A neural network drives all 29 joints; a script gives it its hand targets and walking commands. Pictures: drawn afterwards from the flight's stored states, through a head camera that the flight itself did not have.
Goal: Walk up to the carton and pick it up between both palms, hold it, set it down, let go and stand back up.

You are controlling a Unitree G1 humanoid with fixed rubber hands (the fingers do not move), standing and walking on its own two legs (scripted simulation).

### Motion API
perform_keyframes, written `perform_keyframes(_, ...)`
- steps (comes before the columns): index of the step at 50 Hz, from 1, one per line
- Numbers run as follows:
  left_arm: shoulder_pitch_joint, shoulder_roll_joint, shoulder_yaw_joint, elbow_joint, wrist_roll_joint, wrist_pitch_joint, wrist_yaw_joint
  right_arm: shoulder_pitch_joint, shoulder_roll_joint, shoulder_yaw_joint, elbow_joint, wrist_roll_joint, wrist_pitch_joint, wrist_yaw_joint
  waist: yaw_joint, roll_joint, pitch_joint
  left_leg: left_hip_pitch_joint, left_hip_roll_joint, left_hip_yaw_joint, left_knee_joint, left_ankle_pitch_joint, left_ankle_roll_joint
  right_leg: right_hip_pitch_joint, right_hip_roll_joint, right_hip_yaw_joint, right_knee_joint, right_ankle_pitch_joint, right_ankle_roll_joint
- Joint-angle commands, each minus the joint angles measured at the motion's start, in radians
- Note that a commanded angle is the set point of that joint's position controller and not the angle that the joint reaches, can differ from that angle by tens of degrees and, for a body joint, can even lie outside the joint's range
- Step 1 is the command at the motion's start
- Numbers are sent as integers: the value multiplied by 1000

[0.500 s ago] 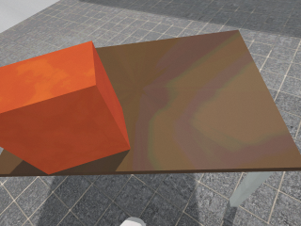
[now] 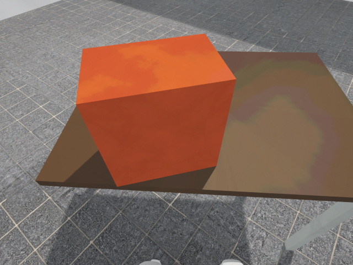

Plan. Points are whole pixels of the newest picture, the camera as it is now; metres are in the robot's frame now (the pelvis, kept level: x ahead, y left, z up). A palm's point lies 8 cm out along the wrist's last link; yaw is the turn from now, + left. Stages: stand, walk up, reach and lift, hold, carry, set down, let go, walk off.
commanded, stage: walk up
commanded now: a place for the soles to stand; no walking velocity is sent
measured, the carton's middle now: (158, 115) +0.46 +0.05 +0.09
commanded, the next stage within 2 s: none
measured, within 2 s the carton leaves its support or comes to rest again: neither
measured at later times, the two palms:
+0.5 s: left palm out of the picture +0.07 +0.37 -0.08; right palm out of the picture +0.07 -0.27 -0.04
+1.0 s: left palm out of the picture +0.12 +0.27 -0.06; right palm out of the picture +0.11 -0.33 -0.08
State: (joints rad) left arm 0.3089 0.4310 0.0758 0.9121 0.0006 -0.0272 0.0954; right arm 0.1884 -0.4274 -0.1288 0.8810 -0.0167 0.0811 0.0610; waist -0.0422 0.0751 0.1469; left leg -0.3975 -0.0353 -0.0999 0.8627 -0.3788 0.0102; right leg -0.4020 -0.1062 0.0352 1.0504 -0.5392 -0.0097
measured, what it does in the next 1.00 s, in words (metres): steps on the spot: right foot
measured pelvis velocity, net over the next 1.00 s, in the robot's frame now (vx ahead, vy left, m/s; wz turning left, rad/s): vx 0.05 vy -0.03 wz -0.01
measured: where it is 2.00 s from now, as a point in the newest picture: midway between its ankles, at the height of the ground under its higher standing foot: outside the picture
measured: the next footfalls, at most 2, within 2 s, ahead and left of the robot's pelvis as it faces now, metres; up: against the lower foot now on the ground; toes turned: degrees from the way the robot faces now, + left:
right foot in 0.74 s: +0.14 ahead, -0.11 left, +0.00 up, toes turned +2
left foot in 1.10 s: +0.11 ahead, +0.12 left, +0.00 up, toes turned -5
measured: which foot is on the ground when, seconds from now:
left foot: down 0.00-0.76, up 0.78-1.00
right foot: up 0.00-0.72, down 0.74-1.00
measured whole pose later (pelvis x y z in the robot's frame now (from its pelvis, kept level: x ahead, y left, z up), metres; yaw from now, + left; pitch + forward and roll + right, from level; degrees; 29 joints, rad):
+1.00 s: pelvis +0.05 -0.03 +0.04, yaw -1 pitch +0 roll +3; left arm 0.26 0.34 -0.01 0.93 0.00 -0.04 0.01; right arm 0.24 -0.38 -0.03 0.91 -0.02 0.01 0.02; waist -0.03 0.01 0.00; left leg -0.25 -0.06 -0.07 0.51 -0.31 0.04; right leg -0.32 0.02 0.04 0.51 -0.19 -0.05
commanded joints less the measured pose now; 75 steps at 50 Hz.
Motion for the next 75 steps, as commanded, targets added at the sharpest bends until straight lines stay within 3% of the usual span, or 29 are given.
perform_keyframes(1,-34,230,44,-31,0,-7,1,-2,-285,-65,-103,-47,-32,-24,-22,54,44,15,169,-480,-695,-436,41,-275,74,88,212,89,-21)
perform_keyframes(2,28,219,41,-9,-3,-6,-14,-23,-239,-48,-101,-34,-44,-34,11,37,-23,128,135,-395,-641,-316,24,-260,52,80,158,149,-11)
perform_keyframes(3,53,207,40,-6,-1,-7,-26,-5,-207,-32,-94,-23,-59,-39,26,19,-90,218,123,-361,-600,-221,37,-236,61,80,118,171,-6)
perform_keyframes(5,56,202,39,-15,9,-5,-39,48,-180,-23,-86,-12,-86,-46,21,-51,-174,360,161,-358,-554,-94,74,-236,93,107,51,190,0)
perform_keyframes(7,-11,185,34,-37,16,1,-51,90,-171,-18,-73,2,-107,-57,12,-135,-163,392,190,-370,-562,-39,70,-234,103,147,-16,204,7)
perform_keyframes(9,-27,174,29,-46,15,7,-64,130,-174,-15,-53,7,-121,-67,11,-113,-161,428,188,-354,-581,1,21,-229,111,166,-61,218,9)
perform_keyframes(12,14,182,24,-28,15,19,-78,143,-180,-6,-42,11,-128,-77,13,-35,-156,403,178,-353,-643,-129,-49,-202,124,165,-80,240,13)
perform_keyframes(15,39,183,19,-13,14,19,-81,126,-163,3,-39,10,-132,-80,19,15,-156,410,160,-296,-656,-49,-64,-185,117,153,-115,263,18)
perform_keyframes(19,16,183,15,-20,17,18,-81,130,-147,14,-40,8,-129,-80,12,27,-159,433,154,-252,-634,54,-36,-174,109,113,-183,246,26)
perform_keyframes(22,-8,182,13,-25,20,18,-82,138,-156,12,-39,5,-127,-79,1,18,-155,434,164,-253,-641,38,-13,-177,102,91,-227,230,29)
perform_keyframes(23,-21,176,12,-30,21,16,-82,134,-152,15,-39,4,-130,-79,1,7,-154,429,175,-258,-640,46,13,-180,92,86,-243,230,29)
perform_keyframes(25,-34,157,4,-25,15,16,-82,98,-147,25,-34,2,-129,-82,13,-14,-143,363,174,-213,-619,116,27,-125,82,84,-301,228,30)
perform_keyframes(30,-63,129,-5,-46,18,2,-86,71,-170,31,-39,-2,-126,-72,12,10,-184,324,196,-174,-565,199,102,-13,66,15,-439,225,15)
perform_keyframes(33,-25,116,-6,-33,19,-18,-82,20,-173,37,-50,2,-117,-62,42,9,-217,246,200,-125,-488,244,141,145,86,-26,-575,314,6)
perform_keyframes(34,-2,115,-5,-23,22,-26,-78,9,-164,41,-52,4,-113,-59,56,-12,-234,224,188,-102,-446,242,132,203,98,-32,-626,361,1)
perform_keyframes(35,8,115,-4,-12,22,-32,-70,-12,-133,54,-49,8,-106,-59,71,-41,-229,191,169,-91,-400,275,109,256,82,5,-676,398,-1)
perform_keyframes(36,11,137,-1,-14,29,-42,-64,7,-111,63,-46,13,-105,-59,66,-80,-247,158,139,-75,-370,230,78,300,23,91,-700,430,-22)
perform_keyframes(37,-24,180,6,-24,35,-49,-59,19,-83,72,-48,18,-103,-59,42,-181,-229,107,66,-35,-321,122,40,283,-98,263,-735,468,-55)
perform_keyframes(38,-86,194,3,-40,30,-50,-58,29,-77,78,-41,18,-97,-58,20,-217,-175,84,11,-18,-307,0,17,214,-162,377,-801,336,-89)
perform_keyframes(39,-128,208,-2,-39,29,-48,-60,46,-93,76,-16,15,-88,-57,7,-199,-126,91,5,-5,-299,-60,16,149,-184,405,-838,150,-112)
perform_keyframes(40,-147,216,-6,-40,29,-44,-64,73,-116,69,4,12,-86,-54,6,-182,-111,152,24,-7,-326,-79,23,101,-174,389,-817,54,-121)
perform_keyframes(43,-108,182,-19,-27,28,-43,-72,52,-118,70,25,12,-92,-46,28,-210,-126,173,33,-31,-385,22,44,119,-85,308,-827,47,-59)
perform_keyframes(49,-110,190,-13,-33,27,-44,-71,55,-118,67,35,4,-86,-50,41,-206,-162,114,28,1,-327,-26,29,201,-114,346,-826,75,-67)
perform_keyframes(56,-159,158,-25,-38,14,-37,-76,22,-124,66,42,-2,-108,-55,36,-163,-195,247,78,-42,-454,133,39,139,-57,231,-759,161,-43)
perform_keyframes(60,-137,138,-30,-19,12,-36,-83,-30,-152,65,38,-2,-121,-56,53,-97,-155,198,136,-113,-517,50,50,117,3,165,-718,196,-33)
perform_keyframes(62,-130,141,-28,-13,11,-35,-86,-35,-154,67,39,-2,-124,-56,56,-76,-144,166,142,-120,-532,5,55,131,11,152,-699,205,-36)
perform_keyframes(65,-126,135,-31,-7,11,-40,-86,-36,-150,72,38,-1,-127,-56,57,-44,-175,175,154,-117,-530,113,58,181,14,123,-663,321,-32)
perform_keyframes(69,-125,134,-38,4,6,-43,-83,-45,-146,75,31,4,-127,-57,56,-58,-227,240,148,-82,-491,264,52,209,2,115,-649,462,-29)
perform_keyframes(75,-128,143,-43,7,7,-41,-80,-59,-145,75,38,9,-119,-59,49,-76,-231,263,140,-58,-471,280,46,195,-7,123,-660,499,-28)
